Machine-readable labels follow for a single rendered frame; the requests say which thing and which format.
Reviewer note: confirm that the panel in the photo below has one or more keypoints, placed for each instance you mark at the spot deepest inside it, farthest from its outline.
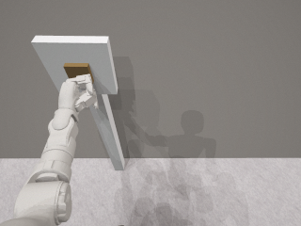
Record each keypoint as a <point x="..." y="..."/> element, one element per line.
<point x="55" y="51"/>

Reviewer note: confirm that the robot left upper arm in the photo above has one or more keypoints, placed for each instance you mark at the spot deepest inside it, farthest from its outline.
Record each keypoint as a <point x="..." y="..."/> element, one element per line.
<point x="42" y="204"/>

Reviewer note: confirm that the robot left forearm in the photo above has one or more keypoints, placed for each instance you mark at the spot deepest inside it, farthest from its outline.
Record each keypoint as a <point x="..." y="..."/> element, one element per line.
<point x="57" y="156"/>

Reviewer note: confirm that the left robot hand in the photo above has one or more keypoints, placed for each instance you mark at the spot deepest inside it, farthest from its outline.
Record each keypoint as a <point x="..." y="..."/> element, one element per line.
<point x="71" y="98"/>

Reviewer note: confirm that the button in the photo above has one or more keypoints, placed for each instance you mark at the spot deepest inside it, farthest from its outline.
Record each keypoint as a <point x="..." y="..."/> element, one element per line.
<point x="75" y="69"/>

